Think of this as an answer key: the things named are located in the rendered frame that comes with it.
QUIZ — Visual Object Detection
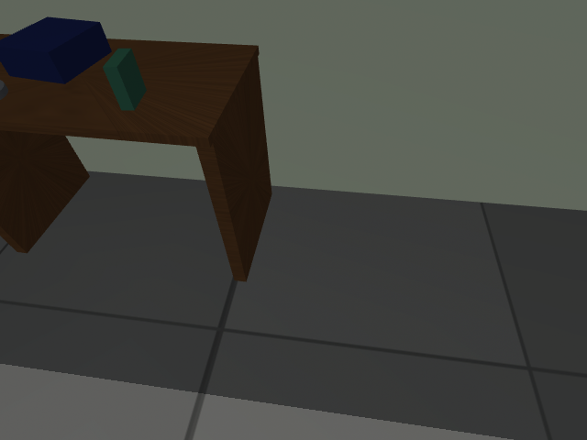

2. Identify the desk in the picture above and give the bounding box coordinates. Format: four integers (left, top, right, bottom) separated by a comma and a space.
0, 34, 271, 282

